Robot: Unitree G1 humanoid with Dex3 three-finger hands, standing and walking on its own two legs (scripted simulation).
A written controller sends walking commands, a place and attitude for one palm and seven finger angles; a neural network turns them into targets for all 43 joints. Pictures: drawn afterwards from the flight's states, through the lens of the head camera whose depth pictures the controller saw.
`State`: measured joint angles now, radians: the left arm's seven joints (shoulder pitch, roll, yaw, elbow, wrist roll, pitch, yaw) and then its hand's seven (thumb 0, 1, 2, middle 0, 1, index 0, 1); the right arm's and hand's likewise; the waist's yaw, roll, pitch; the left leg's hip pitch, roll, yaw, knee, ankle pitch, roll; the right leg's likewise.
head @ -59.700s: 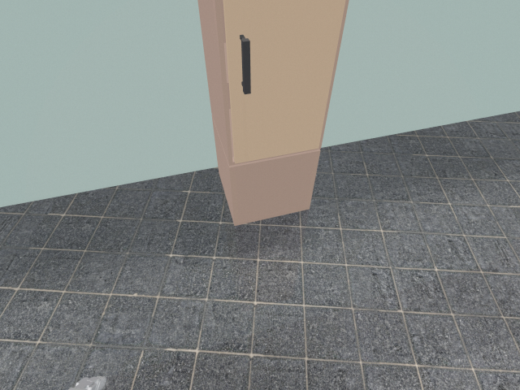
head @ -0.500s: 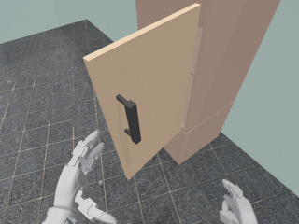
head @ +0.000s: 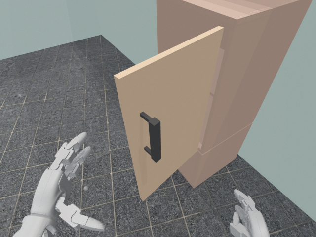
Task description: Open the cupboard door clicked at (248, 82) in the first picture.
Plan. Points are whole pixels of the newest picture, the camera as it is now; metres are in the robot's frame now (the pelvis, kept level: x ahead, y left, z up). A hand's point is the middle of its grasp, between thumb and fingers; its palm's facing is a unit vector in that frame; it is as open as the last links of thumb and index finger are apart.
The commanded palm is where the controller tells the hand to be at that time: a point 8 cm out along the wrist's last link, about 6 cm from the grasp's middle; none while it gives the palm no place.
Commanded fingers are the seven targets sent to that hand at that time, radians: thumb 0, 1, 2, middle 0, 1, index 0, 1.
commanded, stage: draw the hand back to the body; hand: left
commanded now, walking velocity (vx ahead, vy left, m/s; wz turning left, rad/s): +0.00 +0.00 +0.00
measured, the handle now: (150, 138) +0.35 +0.06 +0.08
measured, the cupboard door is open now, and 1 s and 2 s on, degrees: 100 100 100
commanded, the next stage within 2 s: step back with the hand held close in 1.04 s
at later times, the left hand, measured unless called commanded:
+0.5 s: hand (40, 164) +0.21 +0.25 +0.16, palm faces +0.35 -0.85 -0.40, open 11.0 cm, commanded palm +0.16 +0.29 +0.18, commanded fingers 0.00 0.65 0.80 -0.19 -0.30 -0.19 -0.30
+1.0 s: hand (33, 163) +0.20 +0.25 +0.17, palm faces +0.41 -0.82 -0.40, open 7.5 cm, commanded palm +0.16 +0.29 +0.20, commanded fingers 0.00 0.90 0.90 -0.20 -0.30 -0.20 -0.30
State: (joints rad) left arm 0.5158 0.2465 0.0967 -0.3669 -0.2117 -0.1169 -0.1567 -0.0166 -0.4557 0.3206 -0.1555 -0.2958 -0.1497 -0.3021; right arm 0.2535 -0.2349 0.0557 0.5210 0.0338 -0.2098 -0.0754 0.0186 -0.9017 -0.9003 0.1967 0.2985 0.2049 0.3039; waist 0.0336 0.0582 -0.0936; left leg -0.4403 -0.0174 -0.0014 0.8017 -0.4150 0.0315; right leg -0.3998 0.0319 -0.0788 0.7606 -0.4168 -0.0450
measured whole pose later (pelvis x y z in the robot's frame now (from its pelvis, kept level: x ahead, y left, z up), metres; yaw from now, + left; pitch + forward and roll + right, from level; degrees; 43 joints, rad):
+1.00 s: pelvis +0.01 +0.00 +0.04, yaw -2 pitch -4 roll +0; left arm 0.48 0.33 0.30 -0.35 -0.06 -0.08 0.11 0.01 0.88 0.89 -0.21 -0.30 -0.20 -0.30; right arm 0.19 -0.23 0.02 0.66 -0.01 -0.10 -0.07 0.02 -0.90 -0.90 0.20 0.30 0.21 0.30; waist 0.06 0.06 0.02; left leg -0.07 -0.02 0.02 0.38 -0.24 0.03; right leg -0.04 0.04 -0.04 0.34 -0.23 -0.04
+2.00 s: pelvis -0.09 +0.03 +0.01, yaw +0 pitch -1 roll -2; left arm 0.52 0.40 0.43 -0.52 0.01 -0.20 0.15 0.01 0.89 0.90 -0.21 -0.30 -0.21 -0.30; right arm 0.23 -0.21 0.02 0.57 -0.01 -0.07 -0.08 0.02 -0.90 -0.90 0.20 0.30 0.21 0.30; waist 0.01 0.00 0.04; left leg -0.42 -0.05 0.03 0.61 -0.19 0.09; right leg -0.34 0.05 0.03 0.62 -0.27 0.00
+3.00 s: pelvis -0.28 +0.04 +0.01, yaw -7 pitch -1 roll +1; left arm 0.46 0.44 0.45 -0.39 -0.06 -0.16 0.14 0.01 0.89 0.90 -0.21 -0.30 -0.21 -0.30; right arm 0.26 -0.22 0.01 0.68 -0.01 -0.13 -0.09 0.02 -0.90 -0.90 0.20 0.30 0.20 0.30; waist -0.04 -0.05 -0.03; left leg -0.42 -0.05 0.06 0.53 -0.10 0.05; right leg -0.16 0.02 0.01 0.68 -0.52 -0.02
